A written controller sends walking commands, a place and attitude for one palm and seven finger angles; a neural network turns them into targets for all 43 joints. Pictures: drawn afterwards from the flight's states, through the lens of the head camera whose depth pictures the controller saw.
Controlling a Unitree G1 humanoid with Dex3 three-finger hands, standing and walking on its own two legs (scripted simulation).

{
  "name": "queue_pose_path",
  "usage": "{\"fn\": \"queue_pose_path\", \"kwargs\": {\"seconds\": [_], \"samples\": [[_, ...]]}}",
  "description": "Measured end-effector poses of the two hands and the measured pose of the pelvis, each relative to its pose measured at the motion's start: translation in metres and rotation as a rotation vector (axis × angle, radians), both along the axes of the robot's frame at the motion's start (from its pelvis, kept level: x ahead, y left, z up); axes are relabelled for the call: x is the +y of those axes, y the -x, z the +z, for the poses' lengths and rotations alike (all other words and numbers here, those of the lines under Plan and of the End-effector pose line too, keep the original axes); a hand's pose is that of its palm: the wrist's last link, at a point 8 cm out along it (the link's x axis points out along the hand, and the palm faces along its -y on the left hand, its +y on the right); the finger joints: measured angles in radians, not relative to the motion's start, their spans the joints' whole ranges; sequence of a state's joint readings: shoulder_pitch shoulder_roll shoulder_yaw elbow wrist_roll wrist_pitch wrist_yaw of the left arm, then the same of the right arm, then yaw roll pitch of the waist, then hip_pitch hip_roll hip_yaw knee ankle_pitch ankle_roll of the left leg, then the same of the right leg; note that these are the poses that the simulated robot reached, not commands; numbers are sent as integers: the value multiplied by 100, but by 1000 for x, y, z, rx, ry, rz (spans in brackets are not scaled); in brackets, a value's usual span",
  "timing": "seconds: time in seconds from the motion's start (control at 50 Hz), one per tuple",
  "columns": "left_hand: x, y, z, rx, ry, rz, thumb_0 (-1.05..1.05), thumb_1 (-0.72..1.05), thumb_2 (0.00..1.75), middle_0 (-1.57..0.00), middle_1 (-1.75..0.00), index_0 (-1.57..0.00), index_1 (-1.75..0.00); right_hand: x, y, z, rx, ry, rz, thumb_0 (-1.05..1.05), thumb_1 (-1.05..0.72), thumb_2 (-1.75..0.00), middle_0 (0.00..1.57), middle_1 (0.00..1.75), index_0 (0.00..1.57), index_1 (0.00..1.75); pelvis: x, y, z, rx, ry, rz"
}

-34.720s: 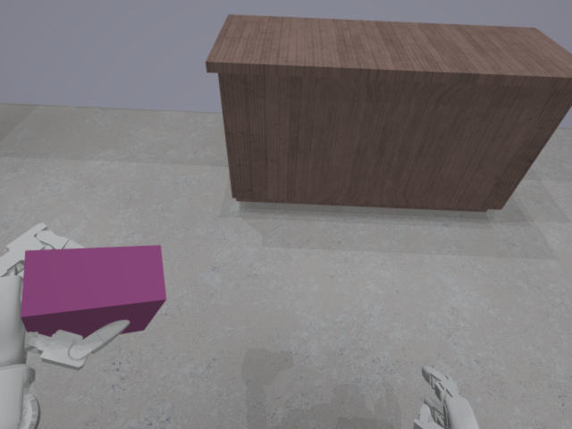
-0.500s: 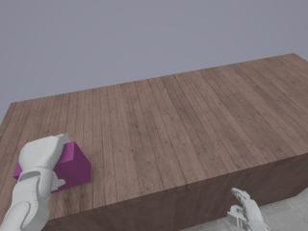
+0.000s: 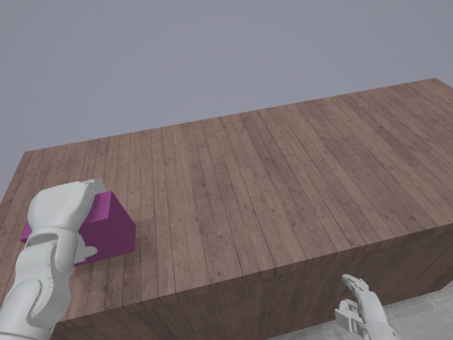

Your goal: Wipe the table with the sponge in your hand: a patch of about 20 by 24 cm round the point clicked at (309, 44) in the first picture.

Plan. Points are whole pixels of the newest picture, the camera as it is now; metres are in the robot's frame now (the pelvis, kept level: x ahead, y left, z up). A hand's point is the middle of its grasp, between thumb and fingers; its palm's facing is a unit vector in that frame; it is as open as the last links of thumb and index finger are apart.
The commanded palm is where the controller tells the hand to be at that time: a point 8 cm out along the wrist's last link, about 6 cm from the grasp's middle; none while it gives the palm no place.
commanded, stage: lift the sponge slowly off the table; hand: left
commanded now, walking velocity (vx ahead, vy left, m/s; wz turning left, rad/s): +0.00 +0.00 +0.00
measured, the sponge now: (90, 236) +0.24 +0.30 +0.06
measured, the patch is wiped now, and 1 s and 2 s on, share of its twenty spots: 1.00 1.00 1.00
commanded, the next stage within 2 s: bring the sponge back beside the body in 0.90 s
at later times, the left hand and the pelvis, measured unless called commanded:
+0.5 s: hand (73, 204) +0.26 +0.30 +0.14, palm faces +0.09 -0.08 -0.99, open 9.6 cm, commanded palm +0.22 +0.29 +0.20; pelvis +0.00 +0.00 +0.00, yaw +0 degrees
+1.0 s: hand (73, 197) +0.26 +0.29 +0.15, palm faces +0.09 -0.07 -0.99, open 9.6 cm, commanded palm +0.22 +0.29 +0.22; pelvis -0.01 +0.00 +0.00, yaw +0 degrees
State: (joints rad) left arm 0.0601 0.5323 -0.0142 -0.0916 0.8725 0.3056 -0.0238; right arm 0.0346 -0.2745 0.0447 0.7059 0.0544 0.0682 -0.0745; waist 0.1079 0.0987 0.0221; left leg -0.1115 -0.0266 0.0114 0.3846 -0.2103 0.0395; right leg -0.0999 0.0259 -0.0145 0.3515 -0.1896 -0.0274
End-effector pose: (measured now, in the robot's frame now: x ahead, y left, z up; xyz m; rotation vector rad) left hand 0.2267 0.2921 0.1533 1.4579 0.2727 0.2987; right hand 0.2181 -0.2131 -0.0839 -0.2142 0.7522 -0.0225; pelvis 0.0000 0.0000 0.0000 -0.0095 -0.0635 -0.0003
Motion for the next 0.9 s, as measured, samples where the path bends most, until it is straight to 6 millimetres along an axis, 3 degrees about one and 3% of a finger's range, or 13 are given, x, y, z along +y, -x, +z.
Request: {"fn": "queue_pose_path", "kwargs": {"seconds": [0.18, 0.42, 0.64, 0.9], "samples": [[8, -6, 12, -10, -4, 47, 0, -47, 108, -76, -140, -78, -137, -1, 0, 1, 1, -8, 3, 2, -91, -90, 20, 30, 19, 29, -1, 1, 0, 2, -2, -1], [-1, -11, 26, -35, -9, 5, 0, -47, 108, -76, -139, -78, -137, -2, 0, 1, -2, -4, 7, 2, -91, -90, 20, 30, 19, 30, -1, 1, 0, 1, -3, -5], [1, -1, 41, -55, -3, 36, 0, -48, 108, -77, -139, -78, -137, -2, 0, 0, -6, -10, 15, 2, -91, -90, 20, 30, 18, 30, 0, 3, -1, 0, -4, 1], [-3, -5, 58, -87, -22, 33, 0, -48, 108, -77, -139, -78, -137, 0, 2, 1, -16, -24, 17, 2, -91, -90, 20, 30, 16, 28, -3, 11, -1, -3, -7, 1]]}}
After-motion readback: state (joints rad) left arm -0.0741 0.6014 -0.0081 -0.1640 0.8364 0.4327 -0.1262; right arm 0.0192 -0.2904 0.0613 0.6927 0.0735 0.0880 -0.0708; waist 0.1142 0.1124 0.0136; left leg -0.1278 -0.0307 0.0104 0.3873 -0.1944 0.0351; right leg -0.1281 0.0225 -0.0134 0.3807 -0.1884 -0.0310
